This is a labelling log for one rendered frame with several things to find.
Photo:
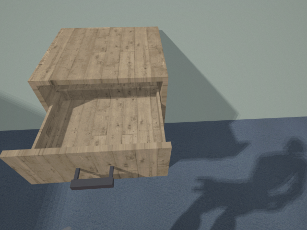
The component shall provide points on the drawer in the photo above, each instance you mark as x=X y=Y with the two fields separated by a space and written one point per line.
x=93 y=129

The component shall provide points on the handle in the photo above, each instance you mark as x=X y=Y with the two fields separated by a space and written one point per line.
x=92 y=183

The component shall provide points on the cabinet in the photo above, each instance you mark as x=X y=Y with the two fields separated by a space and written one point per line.
x=101 y=57

